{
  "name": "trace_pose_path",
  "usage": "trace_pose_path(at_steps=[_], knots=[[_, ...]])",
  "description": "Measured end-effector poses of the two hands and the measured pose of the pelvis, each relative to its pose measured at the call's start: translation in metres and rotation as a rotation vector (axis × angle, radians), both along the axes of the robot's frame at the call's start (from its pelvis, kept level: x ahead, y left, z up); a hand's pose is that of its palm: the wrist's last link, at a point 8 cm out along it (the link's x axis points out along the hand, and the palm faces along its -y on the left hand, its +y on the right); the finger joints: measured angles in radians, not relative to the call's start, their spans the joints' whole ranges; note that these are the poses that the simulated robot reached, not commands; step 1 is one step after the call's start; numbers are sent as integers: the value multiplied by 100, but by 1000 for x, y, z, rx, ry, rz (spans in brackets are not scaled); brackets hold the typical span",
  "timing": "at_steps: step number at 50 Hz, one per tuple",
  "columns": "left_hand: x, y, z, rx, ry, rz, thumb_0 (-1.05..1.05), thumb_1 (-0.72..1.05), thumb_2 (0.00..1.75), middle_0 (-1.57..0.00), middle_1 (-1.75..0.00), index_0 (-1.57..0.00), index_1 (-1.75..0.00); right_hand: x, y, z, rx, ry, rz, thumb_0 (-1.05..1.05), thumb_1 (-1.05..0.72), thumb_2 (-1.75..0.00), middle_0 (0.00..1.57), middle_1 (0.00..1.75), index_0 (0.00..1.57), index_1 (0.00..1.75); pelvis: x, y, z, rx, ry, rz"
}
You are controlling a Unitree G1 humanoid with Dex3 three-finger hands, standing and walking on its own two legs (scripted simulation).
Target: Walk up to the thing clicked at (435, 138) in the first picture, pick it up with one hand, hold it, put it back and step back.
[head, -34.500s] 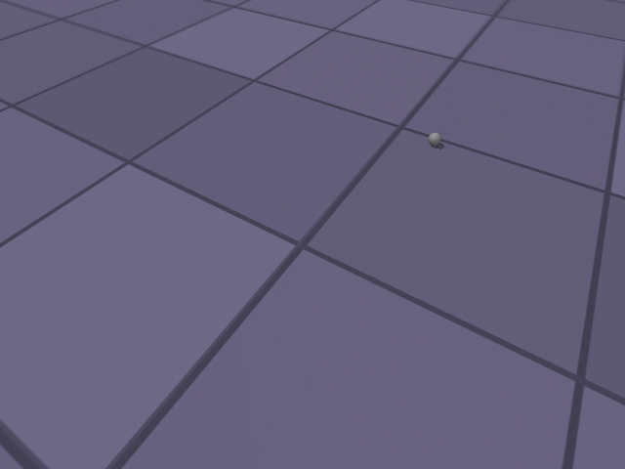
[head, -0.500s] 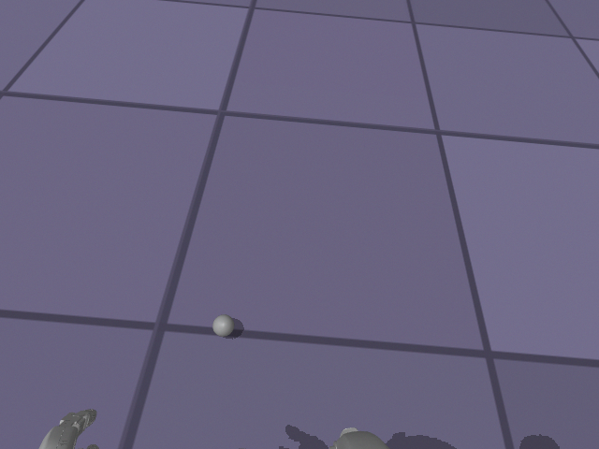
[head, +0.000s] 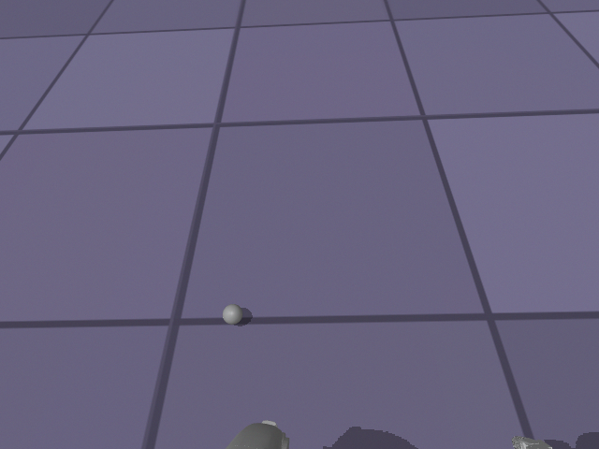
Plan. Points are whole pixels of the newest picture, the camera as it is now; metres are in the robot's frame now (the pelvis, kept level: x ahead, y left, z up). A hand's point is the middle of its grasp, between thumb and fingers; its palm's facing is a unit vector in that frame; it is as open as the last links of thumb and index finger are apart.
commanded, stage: step back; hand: left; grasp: from above
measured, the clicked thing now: (232, 314) +0.61 +0.29 -0.73
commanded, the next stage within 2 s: none
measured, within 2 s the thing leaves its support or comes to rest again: neither
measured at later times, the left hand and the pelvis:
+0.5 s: hand out of the picture -0.07 +0.28 -0.15, palm faces +0.08 -0.93 -0.36, open 7.3 cm; pelvis -0.15 +0.00 +0.01, yaw +4 degrees
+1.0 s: hand out of the picture -0.22 +0.25 -0.13, palm faces +0.07 -0.89 -0.45, open 7.3 cm; pelvis -0.33 -0.04 -0.01, yaw +6 degrees
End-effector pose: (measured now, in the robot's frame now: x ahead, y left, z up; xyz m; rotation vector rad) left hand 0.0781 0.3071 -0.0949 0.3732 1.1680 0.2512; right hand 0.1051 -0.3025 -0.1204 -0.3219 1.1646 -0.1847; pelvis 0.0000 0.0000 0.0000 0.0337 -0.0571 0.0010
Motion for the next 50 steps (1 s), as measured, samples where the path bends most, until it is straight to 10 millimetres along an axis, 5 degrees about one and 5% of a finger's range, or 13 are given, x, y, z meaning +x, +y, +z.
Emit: trace_pose_path(at_steps=[7, 13, 20, 25, 33, 39, 45, 50], knots=[[-21, 1, 12, 19, -61, 7, 0, 90, 90, -21, -30, -21, -30, -49, -13, 5, -43, 62, 33, 0, -90, -90, 20, 30, 21, 30, -36, 0, 5, -7, 37, 44], [-48, 13, -6, -7, -126, 10, 0, 90, 90, -21, -30, -21, -30, -86, -4, 2, -82, 87, 84, 0, -90, -90, 20, 30, 21, 30, -80, 7, -9, -27, 21, 98], [-109, 13, -15, -59, -66, 56, 0, 91, 90, -20, -30, -21, -30, -129, 12, 24, -76, 52, 101, 0, -90, -90, 20, 30, 21, 30, -121, 9, 3, -54, -1, 92], [-157, 11, -14, -53, -27, 71, 0, 91, 90, -21, -30, -21, -30, -137, 8, 34, -79, -7, 111, 0, -90, -90, 20, 30, 21, 30, -150, 0, 6, -56, 23, 59], [-234, -13, -20, 6, 58, 41, 0, 91, 90, -20, -30, -20, -30, -163, -24, 10, -45, -122, 100, 0, -90, -90, 20, 30, 21, 30, -215, -26, -12, -55, 3, 6], [-286, -35, 3, 13, 60, 47, 0, 91, 90, -21, -30, -21, -30, -220, -37, 5, -1, -61, 47, 0, -90, -90, 20, 30, 21, 30, -248, -39, 1, 3, 8, 7], [-299, -32, 14, 50, -14, 31, 0, 90, 90, -21, -30, -21, -30, -287, -46, 0, -24, 29, 54, 0, -90, -90, 20, 30, 21, 30, -287, -41, 2, 0, 35, 52], [-313, -23, 1, 44, -103, 28, 0, 90, 90, -21, -30, -21, -30, -333, -40, -8, -53, 92, 98, 0, -90, -90, 20, 30, 21, 30, -330, -38, -10, -25, 28, 108]])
